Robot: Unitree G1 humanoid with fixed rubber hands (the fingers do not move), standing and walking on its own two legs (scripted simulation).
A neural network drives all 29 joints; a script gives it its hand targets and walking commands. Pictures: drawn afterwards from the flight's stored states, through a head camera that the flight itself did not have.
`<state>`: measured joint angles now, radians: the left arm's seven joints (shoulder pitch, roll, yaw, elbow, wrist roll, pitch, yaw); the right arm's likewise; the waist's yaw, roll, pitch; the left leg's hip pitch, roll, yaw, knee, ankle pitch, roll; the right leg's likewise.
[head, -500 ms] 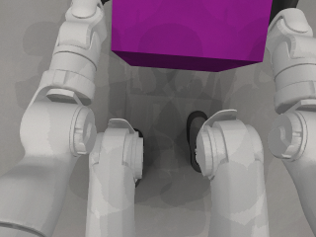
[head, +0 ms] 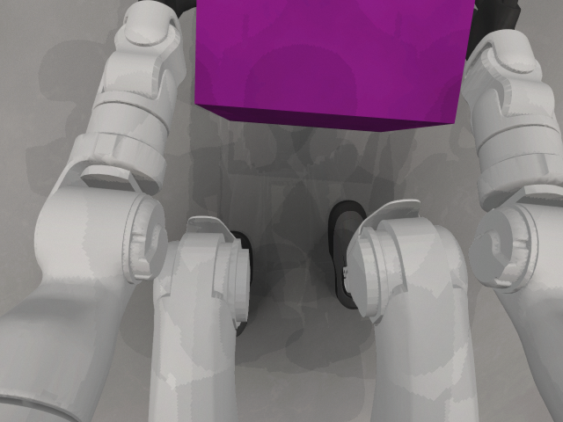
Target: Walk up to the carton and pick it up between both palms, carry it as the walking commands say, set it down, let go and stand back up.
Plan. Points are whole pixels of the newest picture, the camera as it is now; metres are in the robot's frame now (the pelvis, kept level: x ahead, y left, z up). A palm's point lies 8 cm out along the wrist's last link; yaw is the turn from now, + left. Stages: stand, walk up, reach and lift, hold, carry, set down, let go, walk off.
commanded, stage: set down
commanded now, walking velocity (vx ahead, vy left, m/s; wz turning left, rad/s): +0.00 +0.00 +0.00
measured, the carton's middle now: (320, 44) +0.52 -0.08 -0.24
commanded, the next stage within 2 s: let go in 1.80 s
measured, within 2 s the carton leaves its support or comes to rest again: neither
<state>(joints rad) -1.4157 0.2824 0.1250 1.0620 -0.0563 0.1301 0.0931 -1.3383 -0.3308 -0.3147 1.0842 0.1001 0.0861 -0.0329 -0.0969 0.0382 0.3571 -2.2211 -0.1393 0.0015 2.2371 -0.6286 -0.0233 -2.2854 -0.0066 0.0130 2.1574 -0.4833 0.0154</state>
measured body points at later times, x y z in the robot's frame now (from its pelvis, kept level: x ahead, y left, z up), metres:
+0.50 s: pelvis +0.00 -0.01 +0.00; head +0.37 -0.05 +0.24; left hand +0.57 +0.12 -0.18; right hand +0.51 -0.28 -0.20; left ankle +0.10 +0.10 -0.33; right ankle +0.14 -0.12 -0.33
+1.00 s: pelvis -0.01 +0.00 +0.08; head +0.35 -0.04 +0.34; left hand +0.59 +0.13 -0.05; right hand +0.51 -0.30 -0.06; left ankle +0.10 +0.10 -0.33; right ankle +0.14 -0.12 -0.33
